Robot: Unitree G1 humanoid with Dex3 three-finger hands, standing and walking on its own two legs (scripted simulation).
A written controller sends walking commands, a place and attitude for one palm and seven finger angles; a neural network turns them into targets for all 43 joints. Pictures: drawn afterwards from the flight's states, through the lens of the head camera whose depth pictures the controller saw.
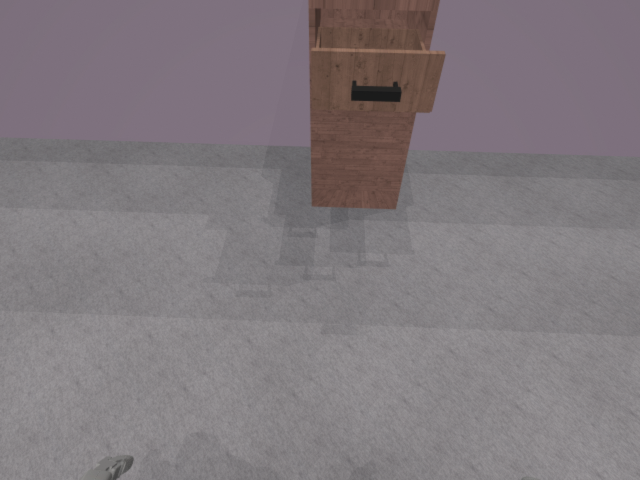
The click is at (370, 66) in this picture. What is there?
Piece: drawer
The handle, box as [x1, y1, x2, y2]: [351, 81, 401, 101]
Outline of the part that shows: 352,82 351,100 399,101 401,91 400,87 397,86 397,82 394,82 392,87 357,86 355,84 355,81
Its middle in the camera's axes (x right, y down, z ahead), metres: +0.14 -0.39 +1.01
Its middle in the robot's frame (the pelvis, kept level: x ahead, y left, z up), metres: +1.03 -0.09 -0.02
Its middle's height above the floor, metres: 0.75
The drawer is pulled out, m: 0.29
